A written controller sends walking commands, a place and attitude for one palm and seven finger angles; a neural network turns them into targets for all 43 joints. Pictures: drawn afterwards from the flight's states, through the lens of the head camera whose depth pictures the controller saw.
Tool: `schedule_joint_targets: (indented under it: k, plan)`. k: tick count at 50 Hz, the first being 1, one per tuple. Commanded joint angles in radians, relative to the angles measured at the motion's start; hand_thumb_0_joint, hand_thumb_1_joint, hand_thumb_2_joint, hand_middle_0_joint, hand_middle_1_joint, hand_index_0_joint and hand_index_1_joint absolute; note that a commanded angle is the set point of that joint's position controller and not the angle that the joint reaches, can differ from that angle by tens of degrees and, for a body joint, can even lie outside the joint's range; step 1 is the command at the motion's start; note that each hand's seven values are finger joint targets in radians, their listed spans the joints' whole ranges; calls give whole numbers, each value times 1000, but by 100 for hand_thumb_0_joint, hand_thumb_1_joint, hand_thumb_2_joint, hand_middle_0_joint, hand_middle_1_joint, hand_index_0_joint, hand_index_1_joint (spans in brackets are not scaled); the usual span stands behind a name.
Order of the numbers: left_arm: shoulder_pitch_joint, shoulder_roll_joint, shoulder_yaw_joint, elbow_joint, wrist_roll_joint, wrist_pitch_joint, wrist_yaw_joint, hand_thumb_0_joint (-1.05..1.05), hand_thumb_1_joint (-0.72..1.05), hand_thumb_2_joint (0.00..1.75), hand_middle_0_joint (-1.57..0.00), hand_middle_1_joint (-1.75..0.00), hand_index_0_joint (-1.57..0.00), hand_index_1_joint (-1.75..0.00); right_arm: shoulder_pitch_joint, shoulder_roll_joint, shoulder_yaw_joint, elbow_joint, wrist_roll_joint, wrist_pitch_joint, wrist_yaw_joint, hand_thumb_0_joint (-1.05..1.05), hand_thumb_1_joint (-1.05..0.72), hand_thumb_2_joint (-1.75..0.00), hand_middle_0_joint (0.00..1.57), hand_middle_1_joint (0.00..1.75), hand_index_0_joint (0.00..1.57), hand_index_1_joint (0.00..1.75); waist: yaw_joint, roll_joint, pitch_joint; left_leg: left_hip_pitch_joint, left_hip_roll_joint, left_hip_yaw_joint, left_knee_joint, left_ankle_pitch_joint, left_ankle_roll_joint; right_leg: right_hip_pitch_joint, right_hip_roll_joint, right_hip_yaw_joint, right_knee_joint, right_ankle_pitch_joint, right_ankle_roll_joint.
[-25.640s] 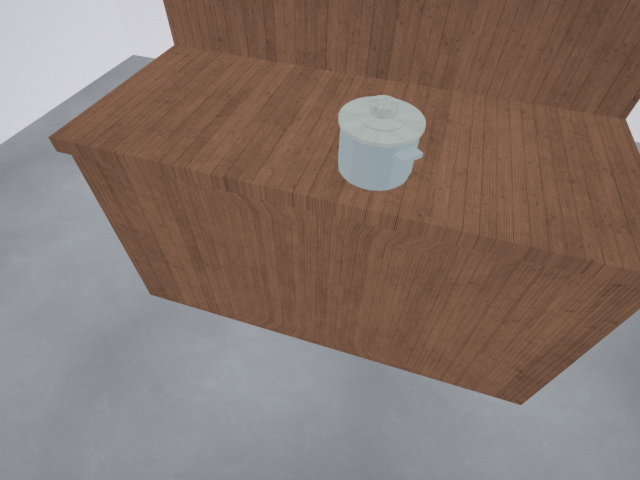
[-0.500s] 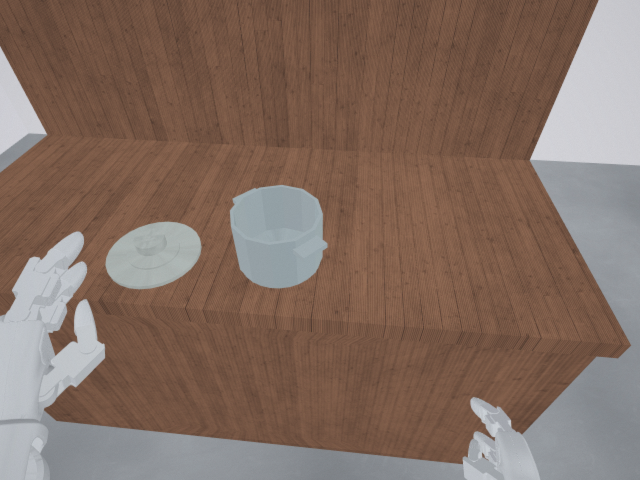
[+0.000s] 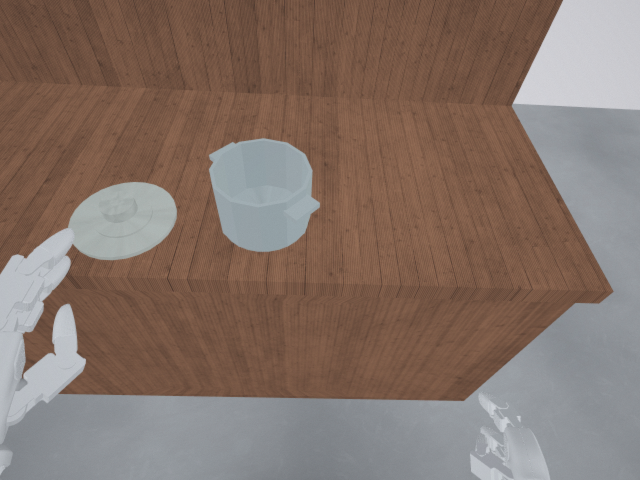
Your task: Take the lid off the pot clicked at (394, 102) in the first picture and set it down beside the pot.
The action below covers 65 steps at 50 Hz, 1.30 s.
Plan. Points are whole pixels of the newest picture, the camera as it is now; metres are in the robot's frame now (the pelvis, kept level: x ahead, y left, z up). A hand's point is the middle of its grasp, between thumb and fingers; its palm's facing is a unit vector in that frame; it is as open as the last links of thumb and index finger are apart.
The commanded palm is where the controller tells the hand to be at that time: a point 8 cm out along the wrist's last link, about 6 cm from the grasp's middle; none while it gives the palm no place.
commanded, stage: step back with the hand held close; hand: left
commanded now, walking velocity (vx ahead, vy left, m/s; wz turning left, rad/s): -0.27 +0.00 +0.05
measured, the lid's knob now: (118, 206) +0.50 +0.38 -0.02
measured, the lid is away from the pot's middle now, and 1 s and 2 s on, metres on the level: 0.24 0.24 0.24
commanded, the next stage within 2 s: stop stepping back and stand still in 1.00 s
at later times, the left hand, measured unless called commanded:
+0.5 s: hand (1, 423) +0.14 +0.26 +0.15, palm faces +0.31 -0.85 -0.42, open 7.4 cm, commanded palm +0.07 +0.30 +0.18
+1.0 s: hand out of the picture +0.05 +0.26 +0.17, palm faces +0.29 -0.89 -0.35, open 7.4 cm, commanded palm -0.02 +0.32 +0.18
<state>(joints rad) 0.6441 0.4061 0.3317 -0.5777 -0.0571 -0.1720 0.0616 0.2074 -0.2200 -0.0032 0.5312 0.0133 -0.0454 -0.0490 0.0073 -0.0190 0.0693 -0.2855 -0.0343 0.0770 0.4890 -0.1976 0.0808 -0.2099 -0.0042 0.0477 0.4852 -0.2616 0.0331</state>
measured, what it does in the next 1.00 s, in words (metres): walks backwards: right foot, then left foot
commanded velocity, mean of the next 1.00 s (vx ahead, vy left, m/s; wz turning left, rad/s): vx -0.35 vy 0.00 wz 0.08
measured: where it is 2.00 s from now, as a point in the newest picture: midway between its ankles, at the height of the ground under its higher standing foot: outside the picture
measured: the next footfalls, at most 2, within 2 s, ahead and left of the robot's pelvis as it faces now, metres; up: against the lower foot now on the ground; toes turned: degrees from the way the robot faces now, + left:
right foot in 0.76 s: -0.15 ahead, -0.11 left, +0.00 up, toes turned -2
left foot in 0.96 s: -0.06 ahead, +0.10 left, +0.00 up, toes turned -3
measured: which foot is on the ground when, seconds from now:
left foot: down 0.00-0.82, up 0.84-0.94, down 0.96-1.00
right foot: down 0.00-0.42, up 0.44-0.74, down 0.76-0.98, up 1.00-1.00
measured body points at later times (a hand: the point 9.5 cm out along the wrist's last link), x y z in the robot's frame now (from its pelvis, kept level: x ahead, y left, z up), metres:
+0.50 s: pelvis -0.06 +0.02 -0.01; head -0.05 +0.05 +0.44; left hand +0.11 +0.30 +0.17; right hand +0.10 -0.23 -0.07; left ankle +0.03 +0.07 -0.74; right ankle -0.07 -0.13 -0.71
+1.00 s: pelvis -0.15 +0.04 -0.01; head -0.16 +0.08 +0.43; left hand +0.02 +0.31 +0.19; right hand +0.00 -0.22 -0.07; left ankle -0.10 +0.10 -0.74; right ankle -0.19 -0.11 -0.73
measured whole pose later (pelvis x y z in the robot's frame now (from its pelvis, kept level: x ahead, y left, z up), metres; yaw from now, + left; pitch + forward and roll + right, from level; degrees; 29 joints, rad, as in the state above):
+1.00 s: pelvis -0.15 +0.04 -0.01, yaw -1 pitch +0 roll -3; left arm 0.56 0.42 0.36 -0.63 -0.06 -0.26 0.10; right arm 0.22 -0.20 -0.01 0.63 0.00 -0.07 -0.08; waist -0.02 -0.05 -0.03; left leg -0.39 -0.04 0.00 0.64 -0.26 0.06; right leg -0.26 0.01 0.00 0.63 -0.39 0.01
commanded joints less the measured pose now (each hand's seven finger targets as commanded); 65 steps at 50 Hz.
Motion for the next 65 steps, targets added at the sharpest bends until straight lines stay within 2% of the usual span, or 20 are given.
schedule_joint_targets:
  k: [1, 7, 12, 16, 19, 22, 27, 36, 41, 43, 46, 49, 54, 55, 56, 57, 58, 62, 64, 65]
  plan:
    - [23, 168, 187, -325, -9, -85, 45, 0, 90, 90, -20, -30, -20, -30, -74, -123, -48, -176, 3, -73, -6, 0, -90, -90, 20, 30, 20, 30, 20, 229, -214, 52, 238, -212, -160, 224, 23, 23, 0, -49, 146, -5, -18]
    - [-8, 127, 164, -243, -3, -75, 52, 0, 90, 90, -20, -30, -20, -30, -43, -133, -52, -149, 6, -100, -2, 0, -90, -90, 20, 30, 20, 30, 0, 110, -133, -69, 226, -200, -95, -27, 13, 36, -26, -33, 34, 60, -30]
    - [-10, 127, 147, -175, -14, -76, 53, 0, 90, 90, -20, -30, -20, -30, -35, -108, -72, -137, 16, -68, -3, 0, -90, -90, 20, 30, 20, 30, -34, -177, -160, 62, 69, -121, 210, -135, -47, -167, -216, 151, -158, 176, -122]
    - [-12, 143, 150, -216, -10, -84, 70, 0, 90, 90, -20, -30, -20, -30, -65, -88, -57, -138, 11, -54, -10, 0, -90, -90, 20, 30, 20, 30, -41, -93, -116, 15, 61, -128, 211, -133, -53, -197, -241, 123, -130, 172, -141]
    - [-41, 156, 152, -282, -7, -103, 80, 0, 90, 90, -20, -30, -20, -30, -98, -114, -46, -155, 8, -62, -26, 0, -90, -90, 20, 30, 20, 30, -25, 108, -76, -57, 149, -240, -52, -71, -21, -153, -79, 0, 0, 70, -68]
    - [-47, 174, 184, -323, 24, -121, 79, 0, 90, 90, -20, -30, -20, -30, -89, -126, -42, -165, -13, -98, -29, 0, -90, -90, 20, 30, 20, 30, -11, 373, -77, -322, 321, -449, -395, -505, 49, 54, 55, -37, 360, -147, -23]
    - [9, 133, 145, -310, 6, -101, 85, 0, 90, 90, -20, -30, -20, -30, -35, -108, -60, -121, -13, -138, -6, 0, -90, -90, 20, 30, 20, 30, 1, 153, -176, 28, 289, -346, -289, -152, 38, -143, 37, -33, 323, -251, -26]
    - [-19, 177, 150, -285, -9, -114, 67, 0, 90, 90, -20, -30, -20, -30, -37, -112, -60, -94, -33, -108, -13, 0, -90, -90, 20, 30, 20, 30, -2, 184, -291, 132, 211, -214, -233, -43, -77, 53, 56, -80, -177, -32, -60]
    - [-52, 195, 142, -288, -27, -145, 52, 0, 90, 90, -20, -30, -20, -30, -80, -99, -70, -80, -2, -93, -20, 0, -90, -90, 20, 30, 20, 30, -25, -176, -190, 226, 23, -101, 408, -163, -104, -390, -265, 84, -312, -110, -189]
    - [-47, 177, 146, -247, -16, -126, 50, 0, 90, 90, -20, -30, -20, -30, -114, -79, -56, -84, 1, -82, -17, 0, -90, -90, 20, 30, 20, 30, -32, -154, -148, 60, 15, -106, 526, -197, -92, -318, -280, 64, -211, 252, -198]
    - [-130, 161, 119, -202, -8, -116, 54, 0, 90, 90, -20, -30, -20, -30, -136, -71, -15, -92, 0, -68, -30, 0, -90, -90, 20, 30, 20, 30, -55, -3, 8, -86, 63, -135, 99, -64, -73, -167, -196, -4, -19, 491, -105]
    - [-169, 185, 148, -216, -13, -142, 63, 0, 90, 90, -20, -30, -20, -30, -78, -106, -45, -68, -15, -113, -24, 0, -90, -90, 20, 30, 20, 30, -35, 293, -74, 70, 312, -408, -157, 721, 35, -242, 42, 9, 332, -219, -51]
    - [16, 173, 163, -359, -27, -118, 47, 0, 90, 90, -20, -30, -20, -30, -27, -111, -70, -94, -18, -146, 14, 0, -90, -90, 20, 30, 20, 30, -10, 211, -315, 145, 316, -368, -179, 484, 42, -179, 48, 45, 426, -234, -18]
    - [-249, -128, -211, 631, 112, 96, -34, 0, 90, 90, -20, -30, -20, -30, -25, -235, -108, 169, -45, -120, 33, 0, -90, -90, 20, 30, 20, 30, -108, 196, -189, 54, 318, -474, 54, 931, 78, -340, -4, 86, 576, -222, -8]
    - [-223, 233, 170, -652, -12, -43, 26, 0, 90, 90, -20, -30, -20, -30, -99, -87, -100, -154, 16, -137, 57, 0, -90, -90, 20, 30, 20, 30, 12, 80, -401, 179, 295, -241, -190, 279, 5, -167, 68, 63, 516, -197, 13]
    - [67, 262, 273, -460, -26, -77, 61, 0, 90, 90, -20, -30, -20, -30, -40, -122, -91, -141, 4, -142, 25, 0, -90, -90, 20, 30, 20, 30, -18, 231, -334, 63, 266, -272, -240, -46, 18, -162, 61, -19, 488, -175, -4]
    - [115, 290, 253, -481, -18, -81, 66, 0, 90, 90, -20, -30, -20, -30, -44, -117, -88, -165, 4, -138, 23, 0, -90, -90, 20, 30, 20, 30, -6, 139, -347, -19, 221, -308, -305, -323, -10, -100, 108, -71, 475, -197, -20]
    - [192, 198, 212, -466, -14, -37, 89, 0, 90, 90, -20, -30, -20, -30, -73, -79, -48, -139, -6, -127, 26, 0, -90, -90, 20, 30, 20, 30, 18, 403, -226, -203, 169, -240, -432, -568, -87, 148, 114, -156, 153, -253, -60]
    - [139, 187, 186, -368, 4, -26, 85, 0, 90, 90, -20, -30, -20, -30, -58, -81, -46, -117, -11, -124, 11, 0, -90, -90, 20, 30, 20, 30, 22, 295, -180, -233, 98, -158, -303, -486, -135, 247, 100, -167, -80, -212, -88]
    - [89, 194, 183, -297, 12, -29, 77, 0, 90, 90, -20, -30, -20, -30, -24, -82, -51, -96, -12, -116, 4, 0, -90, -90, 20, 30, 20, 30, 8, 97, -173, -117, 8, -47, -31, -369, -140, 138, 15, -116, -240, -137, -117]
